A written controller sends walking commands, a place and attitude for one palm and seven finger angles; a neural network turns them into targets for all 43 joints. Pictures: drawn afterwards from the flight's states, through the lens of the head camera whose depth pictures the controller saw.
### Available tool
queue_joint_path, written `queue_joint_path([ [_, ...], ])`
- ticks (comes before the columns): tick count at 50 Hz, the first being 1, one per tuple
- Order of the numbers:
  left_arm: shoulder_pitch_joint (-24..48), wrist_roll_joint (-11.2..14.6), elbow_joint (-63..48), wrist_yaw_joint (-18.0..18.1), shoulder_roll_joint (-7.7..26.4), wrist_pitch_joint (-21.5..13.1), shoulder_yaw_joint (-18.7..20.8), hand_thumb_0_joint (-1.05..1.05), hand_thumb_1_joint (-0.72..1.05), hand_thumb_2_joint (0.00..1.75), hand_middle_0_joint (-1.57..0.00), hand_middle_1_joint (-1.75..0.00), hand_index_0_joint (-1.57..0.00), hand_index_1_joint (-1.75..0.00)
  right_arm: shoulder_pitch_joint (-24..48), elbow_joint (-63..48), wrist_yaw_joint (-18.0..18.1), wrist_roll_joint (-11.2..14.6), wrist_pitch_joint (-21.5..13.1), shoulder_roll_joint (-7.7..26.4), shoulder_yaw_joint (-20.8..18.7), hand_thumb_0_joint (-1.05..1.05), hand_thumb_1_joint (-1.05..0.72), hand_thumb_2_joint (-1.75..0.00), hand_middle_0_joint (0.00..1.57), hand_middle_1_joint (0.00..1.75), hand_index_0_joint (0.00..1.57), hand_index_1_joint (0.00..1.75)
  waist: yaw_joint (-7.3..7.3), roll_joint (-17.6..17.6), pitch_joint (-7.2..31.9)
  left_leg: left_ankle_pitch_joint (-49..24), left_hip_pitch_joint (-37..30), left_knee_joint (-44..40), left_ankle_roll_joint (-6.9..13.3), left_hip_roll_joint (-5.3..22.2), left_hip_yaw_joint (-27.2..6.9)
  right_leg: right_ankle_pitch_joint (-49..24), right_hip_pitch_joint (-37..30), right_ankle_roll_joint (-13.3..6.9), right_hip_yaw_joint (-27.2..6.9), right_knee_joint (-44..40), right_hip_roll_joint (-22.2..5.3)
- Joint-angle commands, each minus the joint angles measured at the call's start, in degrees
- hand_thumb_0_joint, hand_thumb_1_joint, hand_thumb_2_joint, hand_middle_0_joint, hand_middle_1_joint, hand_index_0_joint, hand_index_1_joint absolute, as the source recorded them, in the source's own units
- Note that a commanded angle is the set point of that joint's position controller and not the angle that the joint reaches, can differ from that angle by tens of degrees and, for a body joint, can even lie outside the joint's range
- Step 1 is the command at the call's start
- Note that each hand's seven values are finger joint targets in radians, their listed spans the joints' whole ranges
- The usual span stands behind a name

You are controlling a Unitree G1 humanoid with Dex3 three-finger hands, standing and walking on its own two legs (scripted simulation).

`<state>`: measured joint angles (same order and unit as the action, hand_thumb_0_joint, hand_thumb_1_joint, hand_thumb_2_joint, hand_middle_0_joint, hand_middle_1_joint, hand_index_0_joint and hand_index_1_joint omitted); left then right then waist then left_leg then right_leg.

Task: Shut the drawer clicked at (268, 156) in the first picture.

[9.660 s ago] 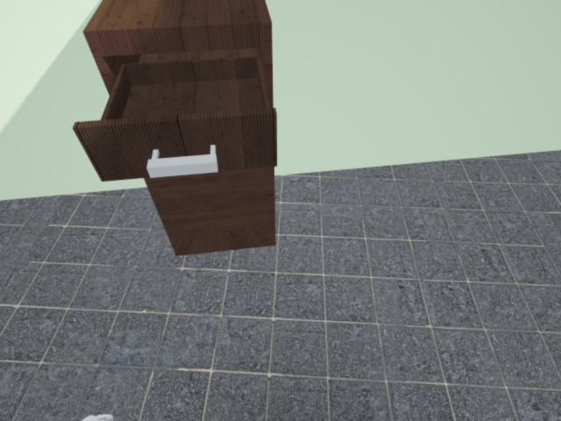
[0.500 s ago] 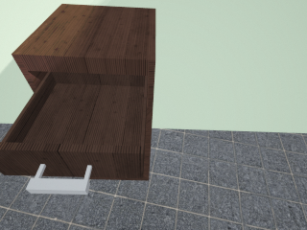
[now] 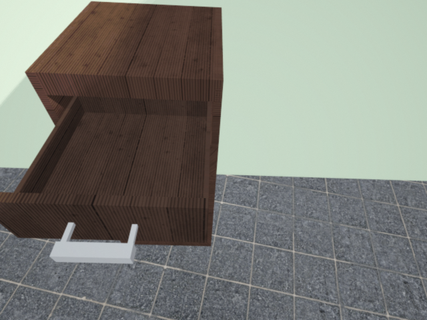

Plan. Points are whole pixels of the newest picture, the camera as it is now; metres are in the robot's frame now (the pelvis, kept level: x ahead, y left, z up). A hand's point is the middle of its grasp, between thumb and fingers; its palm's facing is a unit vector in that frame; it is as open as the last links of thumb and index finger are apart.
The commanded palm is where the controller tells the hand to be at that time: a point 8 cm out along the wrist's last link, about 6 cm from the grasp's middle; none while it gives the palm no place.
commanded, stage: come to a stop and stand still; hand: left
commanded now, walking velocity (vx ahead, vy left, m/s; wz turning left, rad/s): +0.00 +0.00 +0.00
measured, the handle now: (98, 240) +0.24 +0.23 +0.02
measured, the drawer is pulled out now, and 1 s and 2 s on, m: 0.29 0.29 0.29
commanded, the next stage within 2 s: look again from close up in 1.00 s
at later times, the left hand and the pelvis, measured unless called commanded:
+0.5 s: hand out of the picture -0.02 +0.20 -0.18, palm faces +0.02 -0.98 -0.20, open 7.4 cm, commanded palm none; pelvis -0.04 +0.03 -0.01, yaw +0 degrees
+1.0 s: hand out of the picture -0.09 +0.18 -0.18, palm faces +0.02 -0.99 -0.14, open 7.4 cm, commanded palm none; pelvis -0.04 +0.03 +0.00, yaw +0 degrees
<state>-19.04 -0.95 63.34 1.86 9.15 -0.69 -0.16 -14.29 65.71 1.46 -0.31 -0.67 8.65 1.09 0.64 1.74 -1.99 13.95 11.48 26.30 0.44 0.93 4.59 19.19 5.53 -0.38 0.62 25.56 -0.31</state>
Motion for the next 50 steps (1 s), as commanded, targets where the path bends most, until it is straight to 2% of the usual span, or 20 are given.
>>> queue_joint_path([
  [1,-4.7,0.3,-1.2,0.6,5.3,-0.7,0.8,0.00,0.90,0.90,-0.20,-0.30,-0.20,-0.30,-2.5,-1.7,0.4,-0.1,-0.9,5.9,-1.4,0.00,-0.90,-0.90,0.20,0.30,0.20,0.30,-0.10,-1.6,-0.3,-11.0,-3.4,-3.2,1.8,5.0,-5.3,-15.0,5.6,-1.0,-4.0,-4.5,-5.4],
  [5,-4.7,0.3,-1.0,0.7,5.0,-0.6,0.8,0.00,0.90,0.90,-0.20,-0.30,-0.20,-0.30,-3.0,-1.3,0.4,0.0,-0.9,5.7,-1.3,0.00,-0.90,-0.90,0.20,0.30,0.20,0.30,-0.14,-1.7,-1.1,-11.7,-2.9,-3.4,1.9,5.1,-5.3,-14.8,5.8,-1.0,-3.8,-4.3,-5.3],
  [6,-6.9,-1.0,0.0,2.7,5.7,-2.1,0.5,0.00,0.90,0.90,-0.20,-0.30,-0.20,-0.30,1.2,-6.0,-0.1,0.2,-1.4,7.1,-1.5,0.00,-0.90,-0.90,0.20,0.30,0.20,0.30,0.55,-2.2,-4.7,-19.4,2.0,8.5,0.2,5.4,-4.1,-34.2,9.0,-0.1,-7.1,-5.5,-7.9],
  [7,-4.5,-0.4,-1.5,2.6,7.8,-1.9,0.9,0.00,0.90,0.90,-0.20,-0.30,-0.20,-0.30,0.4,-7.6,-0.2,0.1,-0.7,5.7,-1.6,0.00,-0.90,-0.90,0.20,0.30,0.20,0.30,-1.70,-4.8,-2.9,-16.8,-0.2,6.1,-0.4,4.6,-3.7,-39.9,7.8,-1.7,-6.0,-2.2,-8.7],
  [8,-5.3,0.1,-2.5,2.3,6.8,-2.1,0.4,0.00,0.90,0.90,-0.20,-0.30,-0.20,-0.30,-4.3,-6.9,0.0,-0.5,-0.9,4.9,-1.7,0.00,-0.90,-0.90,0.20,0.30,0.20,0.30,-1.91,-1.2,4.3,-13.4,-1.7,5.7,1.2,4.8,-3.7,-38.1,3.4,-2.3,-5.3,1.3,-8.0],
  [9,-4.5,0.3,-2.7,2.1,5.9,-2.1,0.3,0.00,0.90,0.90,-0.20,-0.30,-0.20,-0.30,-5.5,-6.8,0.2,-0.5,-1.0,5.7,-2.0,0.00,-0.90,-0.90,0.20,0.30,0.20,0.30,-2.07,1.2,8.8,-16.6,-2.6,6.3,1.8,5.0,-4.5,-37.8,1.1,-2.4,-3.9,2.9,-7.2],
  [10,-4.4,0.4,-3.1,2.0,5.6,-1.9,0.4,0.00,0.90,0.90,-0.20,-0.30,-0.20,-0.30,-4.9,-6.9,0.3,-0.2,-0.8,6.4,-2.3,0.00,-0.90,-0.90,0.20,0.30,0.20,0.30,-1.77,2.6,8.5,-16.7,-2.5,6.1,2.0,5.3,-4.8,-33.8,1.7,-2.3,-3.6,2.7,-6.8],
  [13,-3.4,0.0,-4.3,1.7,5.4,-0.7,0.5,0.00,0.90,0.90,-0.20,-0.30,-0.20,-0.30,-3.4,-7.5,0.2,-0.3,-0.3,6.9,-2.4,0.00,-0.90,-0.90,0.20,0.30,0.20,0.30,-1.02,-3.8,1.2,-15.5,0.3,3.8,2.3,5.8,-5.9,-17.0,6.4,-2.3,-3.2,1.8,-4.9],
  [15,-3.2,0.0,-4.7,1.5,5.5,-0.3,0.6,0.00,0.90,0.90,-0.20,-0.30,-0.20,-0.30,-2.3,-8.3,0.0,-0.3,0.0,6.8,-2.5,0.00,-0.90,-0.90,0.20,0.30,0.20,0.30,-0.75,-2.8,-2.5,-8.7,3.3,1.6,2.5,5.4,-7.0,-9.3,8.5,-2.3,-3.5,0.1,-4.4],
  [18,-2.5,-0.2,-5.7,1.3,5.9,0.1,0.6,0.00,0.90,0.90,-0.20,-0.30,-0.20,-0.30,-2.1,-9.0,-0.3,-0.5,0.2,7.4,-2.5,0.00,-0.90,-0.90,0.20,0.30,0.20,0.30,-0.69,-3.3,-3.7,-1.0,4.6,-1.2,2.6,5.2,-8.1,-3.0,9.4,-2.3,-3.4,-0.6,-3.7],
  [21,-1.8,-0.1,-6.4,1.0,6.0,0.2,0.7,0.00,0.90,0.90,-0.20,-0.30,-0.20,-0.30,-2.1,-9.3,-0.5,-0.5,0.2,7.6,-2.7,0.00,-0.90,-0.90,0.20,0.30,0.20,0.30,-0.75,-3.1,-4.5,5.5,5.8,-4.0,2.6,5.0,-8.9,0.0,10.2,-2.1,-3.2,-1.2,-3.6],
  [22,-2.1,-0.2,-6.8,0.9,6.0,0.3,0.7,0.00,0.90,0.90,-0.20,-0.30,-0.20,-0.30,-2.2,-9.4,-0.5,-0.5,0.1,7.9,-2.7,0.00,-0.90,-0.90,0.20,0.30,0.20,0.30,-0.52,-4.8,-4.0,5.9,5.4,-5.3,2.8,5.6,-9.4,-0.3,9.8,-1.9,-2.9,-0.7,-3.3],
  [26,-2.8,-0.2,-6.7,0.7,6.1,0.2,0.6,0.00,0.90,0.90,-0.20,-0.30,-0.20,-0.30,-2.0,-9.4,-0.8,-0.5,0.3,8.3,-2.8,0.00,-0.90,-0.90,0.20,0.30,0.20,0.30,-0.32,-2.1,-4.5,11.6,6.6,-7.3,2.6,5.2,-9.9,1.6,10.4,-1.7,-3.1,-2.2,-3.8],
  [29,-3.4,-0.3,-6.6,0.6,6.0,0.2,0.5,0.00,0.90,0.90,-0.20,-0.30,-0.20,-0.30,-2.3,-8.9,-0.8,-0.4,0.2,8.3,-2.9,0.00,-0.90,-0.90,0.20,0.30,0.20,0.30,-0.18,-3.4,-3.5,12.0,5.8,-8.7,2.7,5.7,-10.1,0.5,10.0,-1.4,-2.5,-2.0,-3.7],
  [31,-4.1,-0.2,-6.1,0.6,5.8,-0.1,0.4,0.00,0.90,0.90,-0.20,-0.30,-0.20,-0.30,-2.3,-8.6,-0.9,-0.4,0.2,8.0,-2.7,0.00,-0.90,-0.90,0.20,0.30,0.20,0.30,-0.25,-1.5,-3.2,10.3,5.1,-7.9,2.6,5.2,-9.6,0.0,10.2,-1.5,-3.4,-3.3,-4.2],
  [33,-4.4,-0.2,-5.9,0.5,5.7,-0.2,0.3,0.00,0.90,0.90,-0.20,-0.30,-0.20,-0.30,-3.1,-8.1,-0.9,-0.3,0.0,8.0,-2.6,0.00,-0.90,-0.90,0.20,0.30,0.20,0.30,-0.50,-1.9,-2.1,8.3,3.3,-7.8,2.5,5.3,-9.1,-1.1,10.2,-1.3,-3.4,-3.3,-4.3],
  [36,-5.0,-0.2,-5.1,0.5,5.5,-0.3,0.2,0.00,0.90,0.90,-0.20,-0.30,-0.20,-0.30,-3.2,-7.0,-0.9,-0.2,0.1,7.5,-2.4,0.00,-0.90,-0.90,0.20,0.30,0.20,0.30,-0.43,-1.5,-3.6,8.7,4.1,-7.8,2.3,5.0,-8.9,-0.4,10.8,-1.3,-3.8,-4.4,-4.5],
  [40,-6.0,-0.1,-3.8,0.6,5.0,-0.5,0.0,0.00,0.90,0.90,-0.20,-0.30,-0.20,-0.30,-3.8,-5.7,-0.8,0.0,-0.2,7.1,-2.3,0.00,-0.90,-0.90,0.20,0.30,0.20,0.30,-0.43,-2.1,-1.9,5.6,2.3,-7.5,2.3,5.0,-8.5,-3.1,9.8,-1.2,-3.5,-4.3,-4.9],
  [41,-6.1,-0.1,-3.5,0.6,4.8,-0.6,0.0,0.00,0.90,0.90,-0.20,-0.30,-0.20,-0.30,-3.9,-5.3,-0.8,0.0,-0.2,6.7,-2.3,0.00,-0.90,-0.90,0.20,0.30,0.20,0.30,-0.47,-1.2,-2.3,5.7,2.4,-7.4,2.3,5.0,-8.4,-2.7,10.1,-1.2,-3.5,-4.6,-4.9],
  [50,-7.4,0.0,-1.5,0.8,3.3,-0.8,-0.3,0.00,0.90,0.90,-0.20,-0.30,-0.20,-0.30,-4.4,-3.3,-0.6,0.2,-0.3,5.6,-2.0,0.00,-0.90,-0.90,0.20,0.30,0.20,0.30,-0.44,-1.6,-2.4,2.6,0.9,-7.2,2.2,5.0,-7.7,-5.2,9.7,-1.0,-3.5,-4.9,-5.1],
])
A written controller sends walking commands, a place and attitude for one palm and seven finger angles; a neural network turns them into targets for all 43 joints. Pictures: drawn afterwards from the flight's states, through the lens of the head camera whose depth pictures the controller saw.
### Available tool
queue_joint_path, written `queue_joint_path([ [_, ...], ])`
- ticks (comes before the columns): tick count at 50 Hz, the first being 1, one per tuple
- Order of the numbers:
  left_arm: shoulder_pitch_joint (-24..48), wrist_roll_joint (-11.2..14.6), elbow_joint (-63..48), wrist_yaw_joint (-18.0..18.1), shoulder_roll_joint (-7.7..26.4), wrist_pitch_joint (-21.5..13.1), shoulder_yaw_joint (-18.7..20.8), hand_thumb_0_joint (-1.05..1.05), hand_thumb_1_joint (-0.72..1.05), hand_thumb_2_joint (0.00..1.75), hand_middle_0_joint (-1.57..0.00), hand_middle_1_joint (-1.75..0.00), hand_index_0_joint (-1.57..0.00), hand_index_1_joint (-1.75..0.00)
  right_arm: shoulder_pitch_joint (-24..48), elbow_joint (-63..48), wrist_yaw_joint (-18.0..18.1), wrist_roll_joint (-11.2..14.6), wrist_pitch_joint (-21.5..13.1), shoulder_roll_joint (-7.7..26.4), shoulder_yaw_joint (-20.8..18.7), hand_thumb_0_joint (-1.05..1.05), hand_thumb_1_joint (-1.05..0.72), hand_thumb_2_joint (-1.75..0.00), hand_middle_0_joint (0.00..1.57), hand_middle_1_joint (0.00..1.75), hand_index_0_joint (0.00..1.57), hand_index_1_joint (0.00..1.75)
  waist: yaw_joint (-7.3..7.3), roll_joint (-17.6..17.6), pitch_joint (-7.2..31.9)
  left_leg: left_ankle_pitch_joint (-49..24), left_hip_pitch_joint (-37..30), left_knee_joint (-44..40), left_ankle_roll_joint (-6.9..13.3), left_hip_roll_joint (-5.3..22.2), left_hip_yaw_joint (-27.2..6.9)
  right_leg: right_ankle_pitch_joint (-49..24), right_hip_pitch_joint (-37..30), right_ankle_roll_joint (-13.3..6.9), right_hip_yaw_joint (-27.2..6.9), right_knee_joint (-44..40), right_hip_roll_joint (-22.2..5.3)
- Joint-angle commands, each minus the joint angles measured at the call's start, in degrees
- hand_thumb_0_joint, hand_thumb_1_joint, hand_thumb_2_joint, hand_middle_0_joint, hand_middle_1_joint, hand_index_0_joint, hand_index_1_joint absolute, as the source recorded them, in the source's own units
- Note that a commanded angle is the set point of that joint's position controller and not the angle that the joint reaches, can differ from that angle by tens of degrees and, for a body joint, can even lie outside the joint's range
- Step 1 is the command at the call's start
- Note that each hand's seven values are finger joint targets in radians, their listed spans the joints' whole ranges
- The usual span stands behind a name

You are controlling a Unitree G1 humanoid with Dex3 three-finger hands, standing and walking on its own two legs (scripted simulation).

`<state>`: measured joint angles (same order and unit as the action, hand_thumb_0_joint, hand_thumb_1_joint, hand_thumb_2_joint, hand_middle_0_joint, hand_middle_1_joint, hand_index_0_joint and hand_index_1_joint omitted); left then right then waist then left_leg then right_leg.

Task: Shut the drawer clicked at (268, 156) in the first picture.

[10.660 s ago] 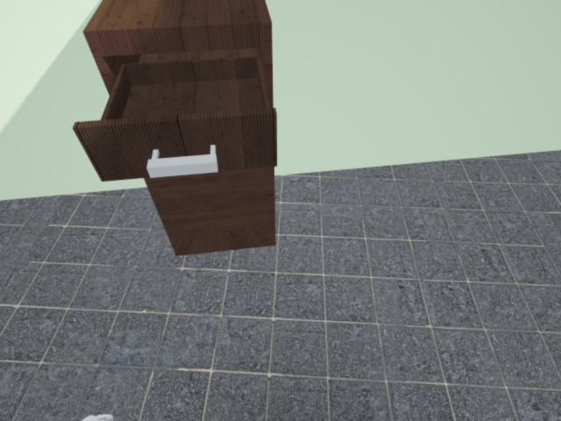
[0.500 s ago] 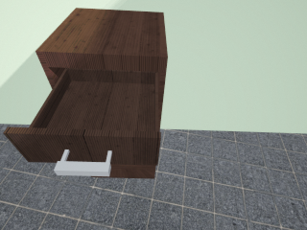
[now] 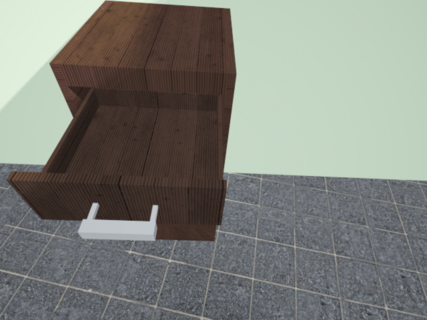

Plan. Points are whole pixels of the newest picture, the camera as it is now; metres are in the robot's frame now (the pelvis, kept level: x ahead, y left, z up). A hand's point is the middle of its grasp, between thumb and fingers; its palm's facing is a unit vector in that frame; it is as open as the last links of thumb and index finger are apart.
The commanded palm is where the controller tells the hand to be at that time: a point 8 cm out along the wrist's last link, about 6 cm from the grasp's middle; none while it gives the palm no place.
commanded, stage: look again from close up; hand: left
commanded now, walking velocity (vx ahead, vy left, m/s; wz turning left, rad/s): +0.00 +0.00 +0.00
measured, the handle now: (122, 219) +0.29 +0.20 +0.02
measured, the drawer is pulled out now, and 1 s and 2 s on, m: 0.29 0.29 0.29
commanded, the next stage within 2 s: raise the hand and make a fist in 0.58 s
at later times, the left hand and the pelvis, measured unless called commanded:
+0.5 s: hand out of the picture -0.02 +0.15 -0.18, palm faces +0.01 -0.99 -0.15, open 7.4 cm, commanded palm none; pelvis +0.01 +0.00 +0.00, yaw -1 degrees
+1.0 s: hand (145, 300) +0.16 +0.13 -0.03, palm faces +0.14 -0.99 +0.01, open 6.8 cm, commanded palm +0.10 +0.19 -0.03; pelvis -0.01 -0.03 -0.05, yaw +1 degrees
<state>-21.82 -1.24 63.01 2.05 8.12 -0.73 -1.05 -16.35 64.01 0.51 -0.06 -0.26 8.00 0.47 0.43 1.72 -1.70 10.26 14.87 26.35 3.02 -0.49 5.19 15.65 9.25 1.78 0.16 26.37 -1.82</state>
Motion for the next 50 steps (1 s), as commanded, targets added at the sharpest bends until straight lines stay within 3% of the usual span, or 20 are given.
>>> queue_joint_path([
  [1,-4.7,0.3,-1.0,0.6,4.2,-0.7,0.6,0.00,0.90,0.90,-0.20,-0.30,-0.20,-0.30,-2.4,-1.4,0.4,-0.1,-0.7,6.1,-1.4,0.00,-0.90,-0.90,0.20,0.30,0.20,0.30,-0.29,-1.6,-2.7,5.6,-2.7,-7.0,-0.4,6.3,-8.0,-2.1,6.1,-3.2,-3.1,-5.7,-3.6],
  [9,-4.6,0.2,-0.7,0.7,3.6,-0.6,0.7,0.00,0.90,0.90,-0.20,-0.30,-0.20,-0.30,-2.5,-0.8,0.5,-0.1,-0.7,5.8,-1.3,0.00,-0.90,-0.90,0.20,0.30,0.20,0.30,-0.15,-1.6,-4.7,7.5,-1.7,-8.5,-0.5,6.6,-8.5,-1.3,6.2,-3.0,-2.7,-6.0,-3.4],
  [25,-4.1,0.3,-1.0,0.7,3.4,-0.7,0.8,0.00,0.90,0.90,-0.20,-0.30,-0.20,-0.30,-3.0,-0.4,0.6,-0.1,-0.9,5.4,-1.2,0.00,-0.90,-0.90,0.20,0.30,0.20,0.30,-0.36,-1.2,-2.5,2.6,-4.3,-7.3,-0.7,6.4,-7.3,-4.2,5.3,-3.2,-3.5,-6.4,-3.5],
  [33,-4.2,0.4,-0.9,0.7,3.3,-0.6,0.8,0.00,0.90,0.90,-0.20,-0.30,-0.20,-0.30,-3.3,-0.1,0.7,-0.1,-0.9,5.3,-1.1,0.00,-0.90,-0.90,0.20,0.30,0.20,0.30,-0.31,-1.7,-3.3,2.1,-4.5,-7.8,-0.6,6.6,-7.2,-4.5,5.4,-3.1,-3.5,-6.5,-3.3],
  [34,-2.8,-0.9,-0.1,2.3,6.2,-1.5,0.8,0.00,0.90,0.90,-0.20,-0.30,-0.20,-0.30,0.8,-4.4,0.3,-0.2,-1.4,7.9,-1.1,0.00,-0.90,-0.90,0.20,0.30,0.20,0.30,0.04,-3.3,-6.2,-4.2,1.1,1.6,-2.5,7.2,-6.2,-7.7,6.5,-3.1,-3.9,-7.0,-4.9],
  [35,35.9,10.7,-91.8,2.7,15.4,-12.8,4.0,0.00,0.90,0.90,-0.22,-0.32,-0.22,-0.32,-1.0,-26.7,2.6,2.1,-9.5,17.0,-3.0,0.00,-0.90,-0.90,0.20,0.30,0.20,0.30,-8.00,-13.8,24.4,-6.2,-19.1,-2.8,-2.3,1.6,-5.7,-10.2,3.8,-3.4,3.3,0.6,1.3],
  [36,14.9,6.6,-79.7,6.7,12.8,-9.8,4.6,0.00,0.90,0.90,-0.24,-0.34,-0.24,-0.34,3.9,-22.3,4.1,2.4,-15.6,11.8,-0.8,0.00,-0.90,-0.90,0.20,0.30,0.20,0.30,-1.36,-18.5,25.5,-6.4,-19.3,-4.0,-2.9,4.8,-7.0,-2.4,5.9,-4.4,3.8,5.9,1.9],
  [37,-3.2,7.7,-70.3,8.8,3.7,-2.1,-0.7,0.00,0.90,0.90,-0.26,-0.37,-0.26,-0.37,3.9,-22.4,3.6,3.6,-17.8,9.7,-2.3,0.00,-0.90,-0.90,0.20,0.30,0.20,0.30,-2.24,-14.6,14.0,1.1,-9.6,-7.5,-5.4,5.6,-10.5,4.9,12.3,-3.6,5.0,7.9,1.7],
  [38,-4.0,8.4,-69.8,8.1,-4.3,-0.6,-7.0,0.00,0.90,0.90,-0.28,-0.39,-0.28,-0.39,2.1,-21.4,3.2,3.9,-18.7,10.1,-1.4,0.00,-0.90,-0.90,0.20,0.30,0.20,0.30,-2.77,-10.2,6.6,9.3,-3.9,-6.5,-3.8,4.3,-9.9,3.3,13.8,-3.4,4.9,7.1,1.5],
  [39,-2.6,10.0,-75.3,7.1,-4.9,-2.8,-8.7,0.00,0.90,0.90,-0.30,-0.41,-0.30,-0.41,3.7,-24.8,3.4,4.1,-20.0,11.7,-1.8,0.00,-0.90,-0.90,0.20,0.30,0.20,0.30,-3.10,-8.6,2.1,13.5,0.5,-4.4,-2.9,3.6,-10.1,3.4,13.8,-3.2,5.6,4.6,1.4],
  [40,-3.0,9.2,-74.6,6.8,-1.9,-5.0,-6.8,0.00,0.90,0.90,-0.32,-0.43,-0.32,-0.43,4.2,-25.7,3.6,3.2,-20.8,13.2,-2.2,0.00,-0.90,-0.90,0.20,0.30,0.20,0.30,-4.63,-3.0,1.6,14.3,3.1,-1.1,-2.2,2.6,-9.9,5.1,15.8,-2.8,5.6,3.6,1.6],
  [41,-4.2,8.8,-72.9,6.0,-2.2,-7.8,-6.2,0.00,0.90,0.90,-0.34,-0.45,-0.34,-0.45,4.0,-27.3,3.4,2.2,-21.1,13.3,-2.7,0.00,-0.90,-0.90,0.20,0.30,0.20,0.30,-5.49,4.3,0.7,13.3,5.4,2.2,-2.0,2.1,-10.3,6.7,19.3,-2.7,6.5,4.9,2.2],
  [42,-9.9,8.7,-69.4,4.1,-4.7,-10.5,-6.5,0.00,0.90,0.90,-0.36,-0.47,-0.36,-0.47,5.1,-29.2,2.6,1.8,-21.1,13.1,-3.4,0.00,-0.90,-0.90,0.20,0.30,0.20,0.30,-3.53,6.7,1.3,12.1,6.8,4.6,-2.4,2.0,-9.4,8.3,20.7,-2.8,6.8,6.3,2.3],
  [43,-15.5,9.0,-65.4,1.6,-5.1,-13.7,-5.2,0.00,0.90,0.90,-0.38,-0.50,-0.38,-0.50,5.7,-30.6,1.7,1.1,-20.7,12.8,-4.0,0.00,-0.90,-0.90,0.20,0.30,0.20,0.30,-1.67,10.6,2.4,10.6,10.5,7.7,-3.0,1.9,-8.5,9.5,23.2,-3.0,7.4,9.0,2.8],
  [44,-19.9,10.3,-63.2,-1.8,-4.8,-17.4,-3.2,0.00,0.90,0.90,-0.40,-0.52,-0.40,-0.52,7.1,-32.4,0.8,0.9,-20.1,12.5,-4.6,0.00,-0.90,-0.90,0.20,0.30,0.20,0.30,0.42,12.1,3.1,9.5,14.3,11.0,-3.4,1.5,-7.2,10.2,25.3,-3.0,7.4,11.6,2.9],
  [45,-23.2,11.6,-61.7,-5.5,-3.5,-21.6,-0.6,0.00,0.90,0.90,-0.42,-0.54,-0.42,-0.54,8.3,-33.5,0.0,0.8,-19.2,12.3,-5.2,0.00,-0.90,-0.90,0.20,0.30,0.20,0.30,1.51,13.1,3.9,8.2,17.0,13.9,-3.7,1.4,-6.3,9.8,27.1,-3.2,6.9,13.9,2.8],
  [46,-24.2,12.6,-61.8,-9.2,-1.3,-26.0,2.7,0.00,0.90,0.90,-0.44,-0.56,-0.44,-0.56,9.3,-34.7,-0.9,0.7,-18.3,12.4,-5.9,0.00,-0.90,-0.90,0.20,0.30,0.20,0.30,2.31,11.5,6.0,6.8,19.4,16.8,-4.1,1.1,-5.4,8.0,27.7,-3.5,6.4,16.7,2.6],
  [47,-22.2,11.9,-66.0,-10.9,2.8,-30.3,5.6,0.00,0.90,0.90,-0.46,-0.58,-0.46,-0.58,9.1,-35.9,-1.7,0.6,-17.8,12.3,-6.0,0.00,-0.90,-0.90,0.20,0.30,0.20,0.30,3.35,5.0,8.5,5.0,20.5,19.0,-3.9,0.9,-4.9,4.6,27.5,-4.0,5.0,19.7,2.1],
  [48,-18.6,11.3,-75.9,-12.5,4.7,-34.5,5.4,0.00,0.90,0.90,-0.48,-0.60,-0.48,-0.60,10.0,-38.9,-2.1,0.2,-17.8,12.1,-6.3,0.00,-0.90,-0.90,0.20,0.30,0.20,0.30,3.53,-2.6,15.4,2.8,19.0,21.5,-3.3,0.7,-4.2,2.7,27.6,-4.3,3.8,23.1,1.9],
  [50,-17.2,10.9,-82.8,-12.9,9.3,-39.2,9.1,0.00,0.90,0.90,-0.52,-0.65,-0.52,-0.65,10.0,-40.7,-2.1,-0.2,-17.4,10.7,-6.6,0.00,-0.90,-0.90,0.20,0.30,0.20,0.30,3.21,-9.7,20.6,0.1,17.6,25.5,-2.4,1.3,-4.3,1.4,30.5,-4.6,2.6,26.4,2.1],
])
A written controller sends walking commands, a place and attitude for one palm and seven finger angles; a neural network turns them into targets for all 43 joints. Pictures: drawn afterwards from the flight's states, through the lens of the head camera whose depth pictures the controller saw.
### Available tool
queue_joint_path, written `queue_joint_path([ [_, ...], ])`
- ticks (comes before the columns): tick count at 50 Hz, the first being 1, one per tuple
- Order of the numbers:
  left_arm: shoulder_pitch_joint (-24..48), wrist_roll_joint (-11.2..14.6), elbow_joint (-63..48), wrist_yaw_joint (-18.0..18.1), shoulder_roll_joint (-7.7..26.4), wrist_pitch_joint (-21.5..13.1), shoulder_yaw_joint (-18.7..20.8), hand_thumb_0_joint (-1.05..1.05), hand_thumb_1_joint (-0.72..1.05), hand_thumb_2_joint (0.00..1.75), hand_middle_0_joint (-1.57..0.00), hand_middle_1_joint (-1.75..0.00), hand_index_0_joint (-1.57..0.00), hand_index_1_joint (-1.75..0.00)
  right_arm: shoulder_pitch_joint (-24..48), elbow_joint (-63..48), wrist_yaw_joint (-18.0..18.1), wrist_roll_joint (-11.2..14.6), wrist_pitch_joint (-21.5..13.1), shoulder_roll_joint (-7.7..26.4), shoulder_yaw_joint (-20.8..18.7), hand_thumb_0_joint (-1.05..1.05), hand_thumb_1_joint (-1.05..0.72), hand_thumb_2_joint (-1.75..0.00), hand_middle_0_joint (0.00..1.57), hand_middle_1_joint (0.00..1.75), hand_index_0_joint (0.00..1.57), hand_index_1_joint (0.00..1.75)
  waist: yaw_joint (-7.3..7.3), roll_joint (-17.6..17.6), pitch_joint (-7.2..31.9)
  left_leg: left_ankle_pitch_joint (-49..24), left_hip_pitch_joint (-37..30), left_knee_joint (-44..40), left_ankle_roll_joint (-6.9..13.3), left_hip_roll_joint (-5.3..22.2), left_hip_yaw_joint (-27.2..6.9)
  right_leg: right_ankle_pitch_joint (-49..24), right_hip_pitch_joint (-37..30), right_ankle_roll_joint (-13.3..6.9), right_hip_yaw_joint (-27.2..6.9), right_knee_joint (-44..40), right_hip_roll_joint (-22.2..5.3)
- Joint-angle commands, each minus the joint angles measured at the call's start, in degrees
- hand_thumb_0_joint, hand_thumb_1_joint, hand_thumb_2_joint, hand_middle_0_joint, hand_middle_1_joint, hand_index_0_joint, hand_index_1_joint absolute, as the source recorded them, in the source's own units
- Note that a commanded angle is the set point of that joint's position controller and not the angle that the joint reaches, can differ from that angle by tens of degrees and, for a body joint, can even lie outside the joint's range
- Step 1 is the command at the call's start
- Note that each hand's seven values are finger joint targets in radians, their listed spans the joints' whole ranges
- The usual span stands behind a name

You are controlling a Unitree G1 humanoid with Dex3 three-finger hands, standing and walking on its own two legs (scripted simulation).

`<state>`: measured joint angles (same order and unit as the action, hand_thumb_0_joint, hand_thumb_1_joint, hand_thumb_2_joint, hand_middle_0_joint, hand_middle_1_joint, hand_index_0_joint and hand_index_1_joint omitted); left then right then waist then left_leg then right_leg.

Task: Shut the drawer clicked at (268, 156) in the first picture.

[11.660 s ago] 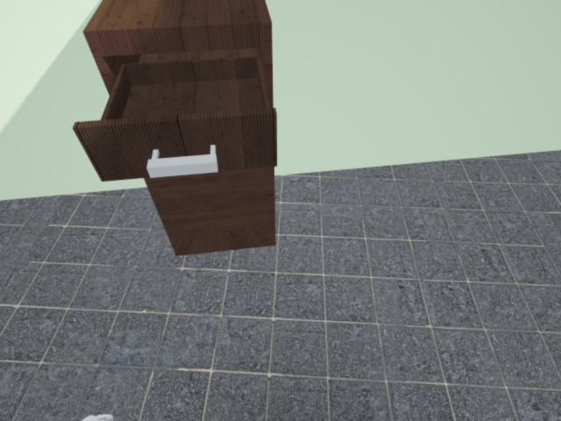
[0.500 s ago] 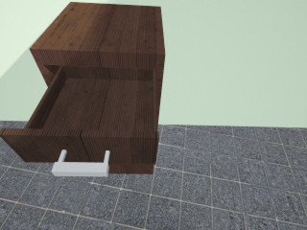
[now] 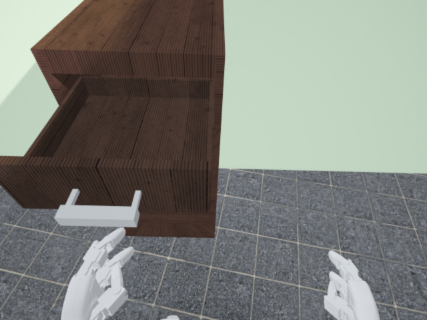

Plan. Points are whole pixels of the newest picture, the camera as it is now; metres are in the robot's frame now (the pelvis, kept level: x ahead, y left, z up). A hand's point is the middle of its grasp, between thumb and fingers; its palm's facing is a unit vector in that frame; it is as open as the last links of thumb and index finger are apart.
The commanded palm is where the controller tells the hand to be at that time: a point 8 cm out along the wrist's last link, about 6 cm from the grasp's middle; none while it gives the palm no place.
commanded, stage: raise the hand and make a fist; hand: left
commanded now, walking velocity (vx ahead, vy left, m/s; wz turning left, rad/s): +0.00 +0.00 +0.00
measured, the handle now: (102, 205) +0.30 +0.22 +0.07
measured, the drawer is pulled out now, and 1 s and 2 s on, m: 0.29 0.29 0.29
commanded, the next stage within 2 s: bring the fist close to the handle in 1.58 s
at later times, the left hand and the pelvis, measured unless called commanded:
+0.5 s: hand (94, 295) +0.15 +0.18 +0.07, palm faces +0.07 -0.99 -0.10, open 3.9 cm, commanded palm +0.10 +0.23 +0.09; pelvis +0.01 -0.03 +0.00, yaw +1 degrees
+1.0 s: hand (70, 297) +0.14 +0.18 +0.13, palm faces +0.06 -0.99 -0.09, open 3.2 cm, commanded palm +0.08 +0.24 +0.15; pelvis +0.01 +0.01 +0.01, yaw +2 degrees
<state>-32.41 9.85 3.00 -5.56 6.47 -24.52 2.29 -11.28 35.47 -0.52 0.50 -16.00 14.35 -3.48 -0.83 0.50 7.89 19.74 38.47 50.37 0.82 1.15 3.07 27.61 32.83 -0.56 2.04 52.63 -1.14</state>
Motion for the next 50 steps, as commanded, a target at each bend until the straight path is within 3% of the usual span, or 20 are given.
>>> queue_joint_path([
  [1,-6.0,0.9,-24.7,-4.7,10.5,-15.3,6.2,0.00,0.90,0.90,-0.54,-0.67,-0.54,-0.67,5.4,-13.0,-0.7,-0.6,-1.0,4.1,-2.4,0.00,-0.90,-0.90,0.20,0.30,0.20,0.30,3.67,-9.0,10.1,-8.3,-5.5,2.3,0.2,-0.3,-2.6,-10.1,8.0,-2.1,0.6,0.2,1.6],
  [2,-5.0,1.4,-25.5,-3.8,12.4,-14.1,9.1,0.00,0.90,0.90,-0.56,-0.69,-0.56,-0.69,4.5,-12.7,-0.1,-0.2,0.1,4.2,-2.4,0.00,-0.90,-0.90,0.20,0.30,0.20,0.30,3.04,-8.2,8.3,-6.1,-4.5,2.4,0.4,-0.2,-3.2,-9.1,8.4,-2.0,0.4,-0.5,1.9],
  [3,-5.3,2.8,-25.5,-3.9,9.9,-12.6,7.9,0.00,0.90,0.90,-0.58,-0.71,-0.58,-0.71,5.3,-13.6,0.6,0.2,0.9,4.1,-2.1,0.00,-0.90,-0.90,0.20,0.30,0.20,0.30,2.05,-7.2,5.8,-3.1,-3.1,2.6,0.6,-0.5,-3.3,-7.0,8.9,-1.8,-0.2,-1.8,2.0],
  [5,-2.5,4.9,-26.1,-5.0,9.5,-9.7,7.6,0.00,0.90,0.90,-0.62,-0.75,-0.62,-0.75,5.3,-14.9,1.9,1.0,1.9,4.4,-1.3,0.00,-0.90,-0.90,0.20,0.30,0.20,0.30,0.16,-3.6,2.8,2.0,0.0,3.6,0.9,-0.6,-3.7,-1.3,9.9,-1.1,-2.3,-5.2,1.7],
  [7,0.9,5.5,-27.6,-6.9,11.0,-7.1,7.5,0.00,0.90,0.90,-0.66,-0.80,-0.66,-0.80,4.2,-15.1,3.3,1.4,2.3,4.6,-0.8,0.00,-0.90,-0.90,0.20,0.30,0.20,0.30,-1.31,-2.4,2.0,3.5,0.5,5.2,1.3,-0.7,-3.6,3.4,9.7,-0.5,-5.2,-8.9,1.1],
  [10,2.9,6.7,-28.3,-11.1,12.5,-3.2,6.7,0.00,0.90,0.90,-0.72,-0.86,-0.72,-0.86,3.2,-15.2,4.7,1.9,1.5,4.7,0.0,0.00,-0.90,-0.90,0.20,0.30,0.20,0.30,-1.76,-1.9,3.9,2.3,0.1,5.9,1.7,-0.7,-3.8,3.0,7.1,0.5,-7.9,-12.0,0.2],
  [13,-0.3,7.8,-24.7,-13.2,13.7,1.1,10.1,0.00,0.90,0.90,-0.78,-0.93,-0.78,-0.93,3.7,-14.0,5.3,2.3,1.0,4.3,0.5,0.00,-0.90,-0.90,0.20,0.30,0.20,0.30,-0.46,-0.6,4.1,-0.5,-0.9,4.7,1.6,-0.7,-4.5,-3.1,3.2,1.6,-8.4,-13.2,-0.7],
  [17,-4.8,9.7,-19.9,-12.7,17.1,4.6,18.5,0.00,0.90,0.90,-0.86,-1.01,-0.86,-1.01,6.2,-12.1,6.1,2.5,0.9,3.4,0.5,0.00,-0.90,-0.90,0.20,0.30,0.20,0.30,2.42,1.8,3.6,-3.3,-1.8,2.1,1.0,-0.6,-5.2,-10.6,-2.0,3.0,-8.6,-14.2,-1.7],
  [18,-5.6,10.2,-21.2,-12.8,15.5,4.4,17.5,0.00,0.90,0.90,-0.88,-1.04,-0.88,-1.04,5.5,-12.3,6.0,2.5,0.8,3.1,0.7,0.00,-0.90,-0.90,0.20,0.30,0.20,0.30,2.36,2.9,4.0,-4.1,-2.2,1.1,0.9,-0.7,-5.2,-12.9,-3.3,3.4,-8.3,-14.0,-2.0],
  [22,-7.9,11.0,-22.8,-12.7,16.4,2.7,19.3,0.00,0.90,0.90,-0.96,-1.12,-0.96,-1.12,6.1,-11.6,5.9,2.7,-0.7,3.2,0.3,0.00,-0.90,-0.90,0.20,0.30,0.20,0.30,3.18,2.0,3.5,-6.8,-5.0,-0.7,0.9,-0.7,-5.2,-19.0,-4.9,4.2,-7.8,-14.1,-2.0],
  [24,-10.6,11.1,-24.7,-13.7,14.0,1.5,16.6,0.00,0.90,0.90,-1.00,-1.17,-1.00,-1.17,4.9,-11.9,5.4,2.9,-2.0,3.3,0.0,0.00,-0.90,-0.90,0.20,0.30,0.20,0.30,2.97,1.0,4.9,-8.5,-7.3,-1.8,0.9,-0.9,-4.8,-21.9,-5.2,4.0,-6.3,-13.4,-1.6],
  [28,-11.7,11.1,-27.3,-13.8,13.7,0.1,14.8,0.00,0.90,0.90,-1.08,-1.25,-1.08,-1.25,4.0,-11.8,5.0,3.2,-4.5,4.1,-0.5,0.00,-0.90,-0.90,0.20,0.30,0.20,0.30,2.70,2.0,3.6,-8.5,-9.4,-3.7,1.2,-1.1,-4.7,-19.0,-3.9,2.5,-4.0,-13.8,-0.5],
  [29,-12.8,10.9,-28.7,-13.7,13.0,0.1,13.6,0.00,0.90,0.90,-1.10,-1.27,-1.10,-1.27,4.1,-12.3,4.9,3.3,-5.0,4.2,-0.5,0.00,-0.90,-0.90,0.20,0.30,0.20,0.30,2.90,0.3,3.5,-8.2,-10.2,-4.4,1.3,-1.0,-4.5,-17.1,-3.3,1.9,-3.2,-13.6,-0.1],
  [32,-12.8,9.8,-31.2,-11.4,14.2,0.3,14.1,0.00,0.90,0.90,-1.16,-1.34,-1.16,-1.34,4.7,-12.1,4.7,3.3,-5.7,4.3,-0.4,0.00,-0.90,-0.90,0.20,0.30,0.20,0.30,3.27,-1.2,2.0,-6.9,-11.4,-6.1,1.4,-0.8,-4.5,-11.4,-2.3,0.4,-0.9,-13.7,1.1],
  [33,-13.2,9.7,-33.1,-10.8,12.3,0.5,12.0,0.00,0.90,0.90,-1.18,-1.36,-1.18,-1.36,4.3,-12.8,4.6,3.3,-5.9,4.2,-0.2,0.00,-0.90,-0.90,0.20,0.30,0.20,0.30,3.05,-2.1,2.0,-6.4,-12.2,-6.8,1.4,-0.9,-4.3,-10.5,-1.8,0.2,-0.1,-13.4,1.3],
  [35,-13.3,9.0,-35.7,-9.6,12.7,1.2,11.9,0.00,0.90,0.90,-1.22,-1.40,-1.22,-1.40,4.5,-13.5,4.3,3.3,-6.0,4.2,0.0,0.00,-0.90,-0.90,0.20,0.30,0.20,0.30,3.21,-3.3,2.6,-5.8,-13.2,-7.8,1.4,-0.6,-4.5,-9.8,-1.9,-0.2,1.4,-12.9,1.7],
  [37,-13.7,8.2,-36.4,-8.4,13.7,2.3,13.0,0.00,0.90,0.90,-1.26,-1.45,-1.26,-1.45,5.1,-13.2,4.2,3.4,-5.8,4.1,0.2,0.00,-0.90,-0.90,0.20,0.30,0.20,0.30,3.65,-3.6,1.9,-4.9,-13.7,-8.6,1.3,-0.4,-4.7,-8.9,-2.4,-0.4,1.9,-13.3,2.0],
  [38,-14.4,8.1,-37.6,-8.2,12.2,3.0,11.4,0.00,0.90,0.90,-1.28,-1.47,-1.28,-1.47,4.9,-13.8,4.0,3.4,-5.7,3.9,0.5,0.00,-0.90,-0.90,0.20,0.30,0.20,0.30,3.47,-4.1,2.0,-5.0,-14.4,-9.1,1.3,-0.3,-4.7,-9.4,-2.4,-0.4,2.3,-13.3,2.1],
  [44,-12.2,7.4,-42.3,-8.0,11.7,8.5,8.8,0.00,0.90,0.90,-1.40,-1.60,-1.40,-1.60,5.7,-15.0,3.8,3.7,-5.8,4.0,2.1,0.00,-0.90,-0.90,0.20,0.30,0.20,0.30,3.02,-4.5,-0.3,-2.8,-16.0,-11.5,1.1,0.2,-5.7,-8.4,-2.8,-0.4,3.6,-14.5,2.7],
  [50,-10.7,7.1,-46.1,-7.7,12.5,13.6,9.3,0.00,0.90,0.90,-1.40,-1.60,-1.40,-1.60,6.4,-15.4,3.8,4.0,-5.9,3.6,3.5,0.00,-0.90,-0.90,0.20,0.30,0.20,0.30,3.32,-3.8,-1.3,-1.4,-17.9,-13.8,0.8,0.4,-6.4,-7.8,-4.6,-0.4,4.0,-16.4,3.0],
])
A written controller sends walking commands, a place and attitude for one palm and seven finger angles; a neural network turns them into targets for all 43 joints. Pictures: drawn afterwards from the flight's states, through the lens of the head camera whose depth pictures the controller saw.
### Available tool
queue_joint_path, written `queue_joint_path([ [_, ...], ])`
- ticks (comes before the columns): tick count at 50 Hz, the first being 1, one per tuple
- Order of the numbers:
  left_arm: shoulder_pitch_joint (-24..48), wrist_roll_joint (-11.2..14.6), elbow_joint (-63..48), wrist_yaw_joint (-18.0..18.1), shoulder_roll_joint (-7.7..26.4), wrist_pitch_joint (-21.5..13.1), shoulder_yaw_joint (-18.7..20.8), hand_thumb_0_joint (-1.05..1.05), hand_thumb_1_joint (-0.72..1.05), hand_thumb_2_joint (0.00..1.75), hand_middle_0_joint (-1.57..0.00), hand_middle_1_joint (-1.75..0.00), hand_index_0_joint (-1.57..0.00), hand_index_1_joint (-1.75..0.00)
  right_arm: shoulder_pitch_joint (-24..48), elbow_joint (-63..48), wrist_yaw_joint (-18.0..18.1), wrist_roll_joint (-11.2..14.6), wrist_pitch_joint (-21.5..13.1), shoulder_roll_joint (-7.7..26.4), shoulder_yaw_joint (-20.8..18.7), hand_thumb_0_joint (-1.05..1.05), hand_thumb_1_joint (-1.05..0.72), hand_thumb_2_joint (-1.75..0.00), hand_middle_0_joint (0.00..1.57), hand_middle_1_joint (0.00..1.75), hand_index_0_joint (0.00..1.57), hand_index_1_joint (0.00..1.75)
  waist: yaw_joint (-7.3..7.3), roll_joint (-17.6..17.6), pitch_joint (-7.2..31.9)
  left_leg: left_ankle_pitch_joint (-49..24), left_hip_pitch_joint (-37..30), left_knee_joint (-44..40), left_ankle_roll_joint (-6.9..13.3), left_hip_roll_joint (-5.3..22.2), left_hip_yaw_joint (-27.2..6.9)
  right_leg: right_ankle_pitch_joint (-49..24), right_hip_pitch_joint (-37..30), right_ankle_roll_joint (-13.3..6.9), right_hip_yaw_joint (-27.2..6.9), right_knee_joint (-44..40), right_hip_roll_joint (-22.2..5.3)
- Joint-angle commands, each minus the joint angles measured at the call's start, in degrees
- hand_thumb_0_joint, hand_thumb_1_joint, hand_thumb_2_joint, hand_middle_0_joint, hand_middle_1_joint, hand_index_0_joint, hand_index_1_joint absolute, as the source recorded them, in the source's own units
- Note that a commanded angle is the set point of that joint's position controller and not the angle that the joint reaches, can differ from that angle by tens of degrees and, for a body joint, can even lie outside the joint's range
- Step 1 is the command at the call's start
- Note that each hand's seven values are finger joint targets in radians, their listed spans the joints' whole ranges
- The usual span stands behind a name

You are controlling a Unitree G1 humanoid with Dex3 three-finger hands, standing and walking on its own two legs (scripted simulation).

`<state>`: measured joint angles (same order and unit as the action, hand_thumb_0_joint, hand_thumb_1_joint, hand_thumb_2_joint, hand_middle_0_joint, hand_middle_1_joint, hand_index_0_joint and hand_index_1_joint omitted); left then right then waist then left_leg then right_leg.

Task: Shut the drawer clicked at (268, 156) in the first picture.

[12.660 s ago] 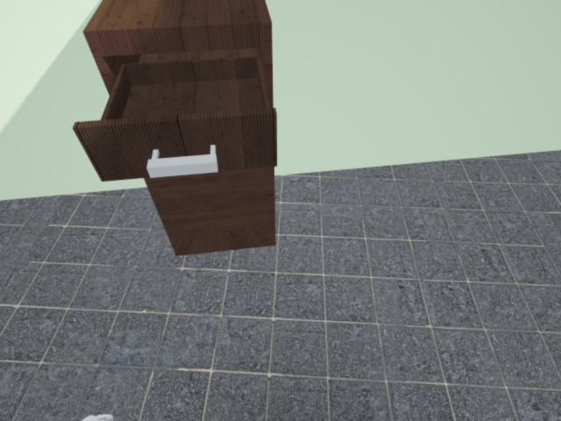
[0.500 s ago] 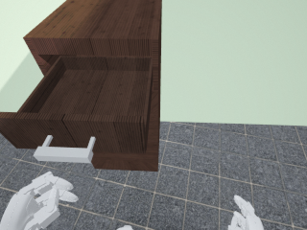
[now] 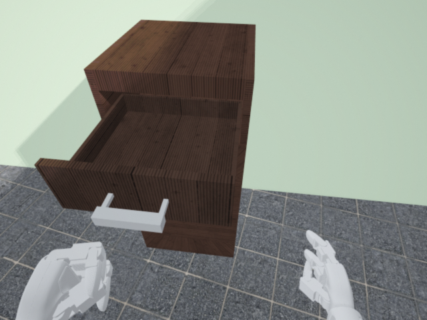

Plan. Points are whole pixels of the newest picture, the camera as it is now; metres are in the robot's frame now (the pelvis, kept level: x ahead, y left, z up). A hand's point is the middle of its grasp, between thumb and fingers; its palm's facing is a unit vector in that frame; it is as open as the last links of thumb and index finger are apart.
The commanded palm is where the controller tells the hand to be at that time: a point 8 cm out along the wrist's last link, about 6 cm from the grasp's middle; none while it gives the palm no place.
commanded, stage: raise the hand and make a fist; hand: left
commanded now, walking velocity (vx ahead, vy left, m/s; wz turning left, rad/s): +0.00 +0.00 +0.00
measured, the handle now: (133, 209) +0.30 +0.20 +0.06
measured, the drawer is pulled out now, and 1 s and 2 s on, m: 0.29 0.29 0.29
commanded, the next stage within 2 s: bring the fist close to the handle in 0.58 s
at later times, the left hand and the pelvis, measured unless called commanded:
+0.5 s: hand (99, 281) +0.13 +0.17 +0.15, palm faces +0.04 -0.99 -0.14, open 3.3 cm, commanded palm +0.08 +0.22 +0.16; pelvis +0.00 -0.02 +0.01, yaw +0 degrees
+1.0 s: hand (107, 283) +0.14 +0.17 +0.12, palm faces +0.05 -0.99 -0.10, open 3.3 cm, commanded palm +0.10 +0.22 +0.13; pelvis +0.01 -0.03 +0.01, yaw +0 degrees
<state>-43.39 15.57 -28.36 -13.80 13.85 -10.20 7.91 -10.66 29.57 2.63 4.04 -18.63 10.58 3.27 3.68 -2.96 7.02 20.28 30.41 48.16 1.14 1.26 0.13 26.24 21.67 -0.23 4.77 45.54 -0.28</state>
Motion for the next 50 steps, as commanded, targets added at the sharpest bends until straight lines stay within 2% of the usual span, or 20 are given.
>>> queue_joint_path([
  [1,1.1,1.3,-15.1,0.7,6.4,-0.2,5.0,0.00,0.90,0.90,-1.40,-1.60,-1.40,-1.60,5.9,-9.4,0.8,0.6,-3.3,7.4,-3.2,0.00,-0.90,-0.90,0.20,0.30,0.20,0.30,-1.02,-0.3,-1.1,-1.5,-9.6,-11.9,0.4,0.3,-3.4,-6.0,6.2,-0.8,1.2,-9.6,2.2],
  [2,1.5,1.2,-16.2,1.0,6.9,0.4,5.7,0.00,0.90,0.90,-1.40,-1.60,-1.40,-1.60,6.6,-9.2,0.9,0.5,-3.5,7.4,-2.9,0.00,-0.90,-0.90,0.20,0.30,0.20,0.30,-0.53,-2.8,-1.1,-1.3,-10.0,-12.2,0.3,0.1,-3.3,-6.1,5.5,-1.0,1.2,-10.1,2.2],
  [3,1.9,1.1,-17.0,1.0,6.3,0.7,4.9,0.00,0.90,0.90,-1.40,-1.60,-1.40,-1.60,6.1,-9.3,0.8,0.6,-3.8,7.2,-2.7,0.00,-0.90,-0.90,0.20,0.30,0.20,0.30,-0.90,-2.9,-1.1,-1.2,-10.7,-12.8,0.2,0.2,-3.4,-5.9,5.3,-0.9,1.4,-10.1,2.1],
  [5,1.1,1.6,-17.7,0.8,5.9,1.6,4.6,0.00,0.90,0.90,-1.40,-1.60,-1.40,-1.60,6.4,-9.5,0.7,0.8,-4.3,7.2,-2.5,0.00,-0.90,-0.90,0.20,0.30,0.20,0.30,-0.81,-1.0,-1.2,-1.6,-11.2,-13.0,0.3,0.3,-3.4,-6.4,5.0,-0.8,1.4,-10.7,2.2],
  [8,1.4,2.2,-17.9,0.7,7.7,3.1,7.3,0.00,0.90,0.90,-1.40,-1.60,-1.40,-1.60,7.1,-9.2,1.0,1.2,-5.2,7.2,-2.3,0.00,-0.90,-0.90,0.20,0.30,0.20,0.30,-0.20,-1.0,-1.7,-1.6,-11.5,-13.8,0.1,0.1,-3.1,-6.5,3.6,-0.9,1.2,-11.9,2.3],
  [14,1.5,3.1,-15.4,0.0,5.7,4.9,5.9,0.00,0.90,0.90,-1.40,-1.60,-1.40,-1.60,7.0,-8.5,1.2,1.5,-6.3,7.6,-2.3,0.00,-0.90,-0.90,0.20,0.30,0.20,0.30,-0.38,0.7,-4.2,-0.3,-11.3,-14.3,0.2,-0.3,-2.6,-5.1,3.6,-0.6,0.6,-13.9,2.2],
  [15,1.9,3.2,-15.5,0.0,6.4,4.6,6.4,0.00,0.90,0.90,-1.40,-1.60,-1.40,-1.60,7.0,-8.5,1.4,1.4,-6.7,7.7,-2.6,0.00,-0.90,-0.90,0.20,0.30,0.20,0.30,-0.43,2.0,-3.4,-0.6,-11.5,-13.9,0.4,-0.4,-2.4,-4.9,3.5,-0.4,0.0,-14.3,2.1],
  [17,2.0,2.6,-15.1,0.6,8.8,4.3,9.2,0.00,0.90,0.90,-1.40,-1.60,-1.40,-1.60,7.1,-7.7,1.5,1.4,-7.0,7.6,-2.8,0.00,-0.90,-0.90,0.20,0.30,0.20,0.30,0.13,-0.7,-3.7,-1.4,-11.6,-13.5,0.3,-0.6,-2.0,-5.1,3.0,-0.7,-0.6,-15.2,2.0],
  [19,2.2,2.7,-16.3,0.8,7.6,3.3,7.9,0.00,0.90,0.90,-1.40,-1.60,-1.40,-1.60,6.8,-7.9,1.4,1.2,-7.5,7.5,-2.7,0.00,-0.90,-0.90,0.20,0.30,0.20,0.30,-0.12,-0.8,-3.5,-1.7,-12.0,-13.4,0.4,-0.6,-1.9,-4.9,3.1,-0.6,-0.5,-14.9,1.7],
  [23,2.6,3.2,-14.7,0.9,9.2,1.6,10.5,0.00,0.90,0.90,-1.40,-1.60,-1.40,-1.60,6.4,-6.6,1.7,1.1,-8.2,7.6,-3.1,0.00,-0.90,-0.90,0.20,0.30,0.20,0.30,-0.02,-1.1,-3.3,-3.1,-12.5,-12.3,0.4,-0.8,-1.3,-5.0,2.8,-0.6,-1.9,-16.4,1.3],
  [24,2.3,3.4,-14.3,0.6,8.3,1.3,9.6,0.00,0.90,0.90,-1.40,-1.60,-1.40,-1.60,6.5,-6.8,1.8,1.1,-8.5,7.5,-3.1,0.00,-0.90,-0.90,0.20,0.30,0.20,0.30,-0.07,0.0,-3.9,-3.2,-12.3,-12.1,0.4,-0.8,-1.4,-5.0,3.2,-0.5,-2.0,-16.6,1.2],
  [26,3.0,4.3,-11.9,-0.2,9.5,1.2,11.4,0.00,0.90,0.90,-1.40,-1.60,-1.40,-1.60,6.7,-6.2,2.1,1.3,-8.9,7.6,-3.4,0.00,-0.90,-0.90,0.20,0.30,0.20,0.30,-0.04,1.8,-4.3,-3.2,-11.9,-11.5,0.4,-0.8,-1.2,-4.2,3.3,-0.2,-3.4,-17.8,0.9],
  [27,3.3,4.3,-11.2,-0.6,9.9,1.2,12.0,0.00,0.90,0.90,-1.40,-1.60,-1.40,-1.60,7.1,-5.8,2.3,1.3,-9.2,7.6,-3.4,0.00,-0.90,-0.90,0.20,0.30,0.20,0.30,0.09,1.0,-4.5,-3.7,-12.1,-11.1,0.4,-0.9,-1.1,-4.2,2.7,-0.3,-4.2,-18.7,0.8],
  [34,2.3,5.4,-10.4,-3.1,9.4,1.2,12.2,0.00,0.90,0.90,-1.40,-1.60,-1.40,-1.60,7.1,-5.2,2.3,1.4,-10.4,7.7,-3.4,0.00,-0.90,-0.90,0.20,0.30,0.20,0.30,0.30,1.0,-3.0,-8.0,-13.7,-11.1,0.6,-1.1,-1.0,-12.6,1.3,0.2,-4.1,-17.4,0.7],
  [37,2.1,5.9,-6.6,-3.6,9.6,0.7,13.8,0.00,0.90,0.90,-1.40,-1.60,-1.40,-1.60,7.3,-4.1,2.5,1.1,-10.0,7.8,-3.7,0.00,-0.90,-0.90,0.20,0.30,0.20,0.30,0.37,3.6,-3.8,-9.0,-12.6,-10.5,0.5,-1.3,-1.2,-15.0,1.0,0.5,-4.7,-17.6,0.7],
  [39,2.1,5.8,-6.2,-4.3,7.9,-0.2,11.9,0.00,0.90,0.90,-1.40,-1.60,-1.40,-1.60,6.7,-4.5,2.4,1.0,-9.7,7.9,-3.8,0.00,-0.90,-0.90,0.20,0.30,0.20,0.30,-0.02,2.0,-3.0,-9.8,-13.1,-10.6,0.5,-1.4,-0.9,-17.0,1.4,0.6,-4.3,-16.3,0.6],
  [42,3.9,5.2,-6.2,-4.5,8.5,-1.9,11.5,0.00,0.90,0.90,-1.40,-1.60,-1.40,-1.60,6.4,-4.0,2.1,0.7,-9.6,8.1,-4.0,0.00,-0.90,-0.90,0.20,0.30,0.20,0.30,-0.37,2.3,-2.4,-10.4,-12.8,-9.9,0.7,-1.6,-0.9,-18.4,1.3,0.5,-4.0,-15.5,0.8],
  [45,5.4,4.7,-5.4,-4.6,7.7,-3.4,9.9,0.00,0.90,0.90,-1.40,-1.60,-1.40,-1.60,5.7,-4.4,2.0,0.5,-9.1,8.2,-4.1,0.00,-0.90,-0.90,0.20,0.30,0.20,0.30,-1.00,2.3,-2.5,-9.3,-11.8,-9.7,0.7,-1.6,-0.9,-16.2,2.7,0.5,-4.0,-14.8,0.7],
  [47,6.9,4.0,-4.5,-4.1,9.1,-4.4,11.0,0.00,0.90,0.90,-1.40,-1.60,-1.40,-1.60,5.9,-3.8,2.1,0.3,-8.8,8.4,-4.3,0.00,-0.90,-0.90,0.20,0.30,0.20,0.30,-1.02,1.3,-2.9,-8.4,-11.4,-9.1,0.7,-1.5,-0.9,-13.9,3.3,0.1,-4.4,-15.2,0.9],
  [50,8.5,3.8,-2.5,-3.9,7.2,-4.9,9.3,0.00,0.90,0.90,-1.40,-1.60,-1.40,-1.60,5.3,-3.9,2.1,0.1,-8.0,8.3,-4.4,0.00,-0.90,-0.90,0.20,0.30,0.20,0.30,-1.64,1.4,-1.7,-7.9,-11.1,-9.1,0.7,-1.5,-0.9,-12.6,4.0,0.2,-4.0,-14.4,0.6],
])
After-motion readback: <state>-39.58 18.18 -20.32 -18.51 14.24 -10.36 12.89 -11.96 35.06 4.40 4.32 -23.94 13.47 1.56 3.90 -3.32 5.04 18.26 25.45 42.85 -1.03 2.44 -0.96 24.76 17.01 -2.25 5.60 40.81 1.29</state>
